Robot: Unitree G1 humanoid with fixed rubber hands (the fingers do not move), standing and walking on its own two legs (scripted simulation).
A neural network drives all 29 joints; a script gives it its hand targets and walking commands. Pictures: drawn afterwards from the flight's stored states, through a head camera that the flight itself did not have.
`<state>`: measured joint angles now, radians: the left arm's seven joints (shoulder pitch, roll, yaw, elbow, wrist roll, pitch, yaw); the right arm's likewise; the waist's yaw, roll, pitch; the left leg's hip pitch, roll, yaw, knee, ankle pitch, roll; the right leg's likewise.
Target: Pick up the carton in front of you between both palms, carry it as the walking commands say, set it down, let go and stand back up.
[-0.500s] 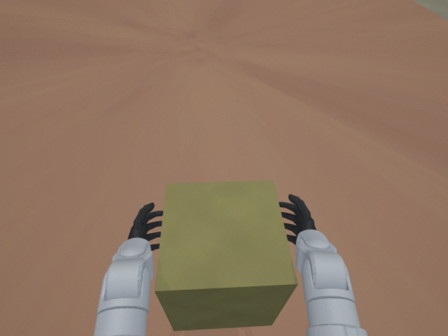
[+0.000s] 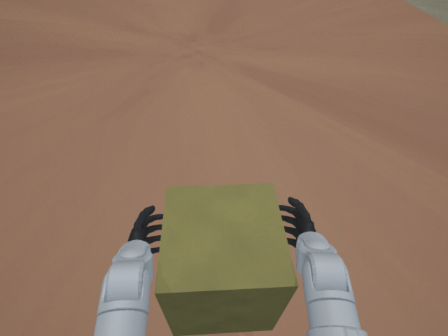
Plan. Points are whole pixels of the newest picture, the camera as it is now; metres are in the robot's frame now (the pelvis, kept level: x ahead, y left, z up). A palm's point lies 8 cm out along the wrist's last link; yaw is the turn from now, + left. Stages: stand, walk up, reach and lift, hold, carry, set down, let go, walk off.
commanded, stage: carry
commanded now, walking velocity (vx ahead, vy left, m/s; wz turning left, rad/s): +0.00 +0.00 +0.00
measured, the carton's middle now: (222, 261) +0.30 +0.00 -0.04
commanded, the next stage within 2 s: hold in 0.30 s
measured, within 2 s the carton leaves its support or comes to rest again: neither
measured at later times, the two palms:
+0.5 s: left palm (132, 257) +0.27 +0.16 +0.03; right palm (301, 244) +0.28 -0.14 +0.05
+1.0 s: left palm (136, 251) +0.27 +0.15 +0.05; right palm (300, 224) +0.32 -0.14 +0.06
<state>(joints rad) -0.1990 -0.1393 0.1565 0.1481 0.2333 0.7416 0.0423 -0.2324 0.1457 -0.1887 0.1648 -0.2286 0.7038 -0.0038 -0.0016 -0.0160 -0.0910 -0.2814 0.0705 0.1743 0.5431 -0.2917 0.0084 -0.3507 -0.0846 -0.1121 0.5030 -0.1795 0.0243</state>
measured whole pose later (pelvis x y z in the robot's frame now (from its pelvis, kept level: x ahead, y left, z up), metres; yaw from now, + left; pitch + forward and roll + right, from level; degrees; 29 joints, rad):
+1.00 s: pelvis +0.00 -0.04 +0.01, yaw +10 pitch -8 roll +0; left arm -0.32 -0.17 0.27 0.33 0.33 0.70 -0.02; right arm -0.32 0.17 -0.27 0.28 -0.32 0.70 0.03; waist -0.02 0.02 0.05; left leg -0.03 0.04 -0.01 0.35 -0.18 -0.01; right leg -0.05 0.00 -0.02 0.36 -0.17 0.00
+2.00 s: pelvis -0.07 -0.05 -0.20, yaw +9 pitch +41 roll +1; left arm -0.85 -0.05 0.44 0.66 0.25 0.30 0.05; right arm -0.85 0.09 -0.49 0.58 -0.26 0.30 -0.02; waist -0.05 0.04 -0.20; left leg -1.75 -0.04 -0.06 1.49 -0.47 -0.05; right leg -1.78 0.03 0.04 1.48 -0.42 0.02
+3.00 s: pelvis -0.08 -0.04 -0.39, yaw +8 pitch +44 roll +0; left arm -1.30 0.20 0.14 0.95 -0.02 0.20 0.17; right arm -1.23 -0.14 -0.41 0.80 0.00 0.19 -0.09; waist -0.11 0.00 0.13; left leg -2.33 -0.09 -0.05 2.14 -0.58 -0.06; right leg -2.35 0.04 0.05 2.10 -0.52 0.06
